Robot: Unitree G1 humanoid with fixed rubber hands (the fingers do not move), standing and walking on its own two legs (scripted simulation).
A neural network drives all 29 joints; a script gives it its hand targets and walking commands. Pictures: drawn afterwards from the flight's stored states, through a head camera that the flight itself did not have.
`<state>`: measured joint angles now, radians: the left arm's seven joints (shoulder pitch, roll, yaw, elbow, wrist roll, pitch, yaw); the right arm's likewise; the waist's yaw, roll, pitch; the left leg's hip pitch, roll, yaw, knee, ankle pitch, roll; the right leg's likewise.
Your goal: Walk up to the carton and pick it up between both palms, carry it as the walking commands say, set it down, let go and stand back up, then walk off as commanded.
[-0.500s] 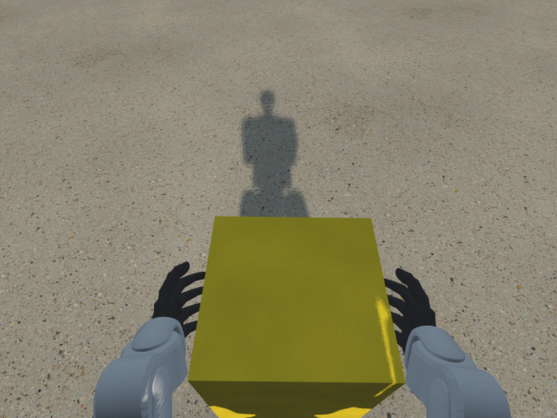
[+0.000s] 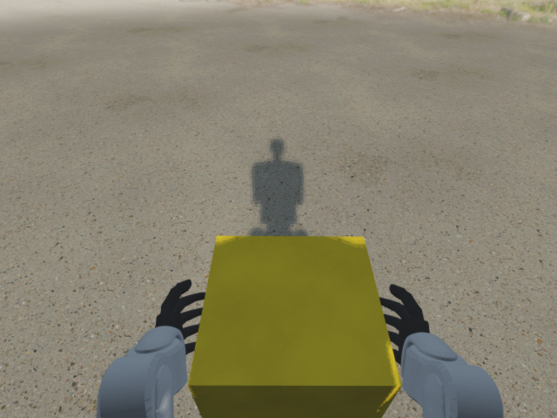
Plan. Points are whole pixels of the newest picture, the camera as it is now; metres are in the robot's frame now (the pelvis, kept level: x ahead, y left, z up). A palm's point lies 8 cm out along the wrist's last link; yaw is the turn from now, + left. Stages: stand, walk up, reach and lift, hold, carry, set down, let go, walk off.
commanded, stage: carry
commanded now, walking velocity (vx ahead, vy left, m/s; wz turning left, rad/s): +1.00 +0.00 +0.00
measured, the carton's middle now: (289, 345) +0.25 +0.01 +0.02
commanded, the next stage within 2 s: none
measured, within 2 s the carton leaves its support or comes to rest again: neither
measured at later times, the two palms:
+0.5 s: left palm (214, 240) +0.40 +0.13 +0.08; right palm (396, 239) +0.39 -0.16 +0.10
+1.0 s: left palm (232, 140) +0.76 +0.15 +0.08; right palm (352, 137) +0.76 -0.15 +0.10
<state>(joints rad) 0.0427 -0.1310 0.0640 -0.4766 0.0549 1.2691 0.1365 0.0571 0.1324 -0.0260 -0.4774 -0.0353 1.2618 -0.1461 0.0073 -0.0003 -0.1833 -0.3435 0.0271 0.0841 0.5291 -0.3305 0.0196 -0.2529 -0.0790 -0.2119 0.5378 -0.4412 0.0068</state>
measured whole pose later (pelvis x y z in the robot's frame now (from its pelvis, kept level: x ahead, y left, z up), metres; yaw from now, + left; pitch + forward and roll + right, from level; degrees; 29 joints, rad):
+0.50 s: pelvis +0.17 -0.02 +0.00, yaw +1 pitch +5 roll +1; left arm 0.03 -0.13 0.03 -0.49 0.03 1.20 0.13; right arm 0.06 0.13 -0.05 -0.57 -0.03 1.24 -0.15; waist 0.00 -0.04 -0.15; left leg -0.41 0.04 0.11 0.93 -0.41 0.01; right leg -0.10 -0.04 -0.26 0.39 -0.37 -0.04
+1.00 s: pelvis +0.54 +0.00 +0.01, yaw +2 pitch +0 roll -1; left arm 0.07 -0.13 0.06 -0.50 0.05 1.16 0.11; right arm 0.05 0.13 -0.01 -0.53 -0.04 1.20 -0.15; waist -0.05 -0.01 -0.04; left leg -0.05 0.04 0.17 0.31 -0.27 0.02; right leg -0.64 -0.17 -0.10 0.89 -0.22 0.03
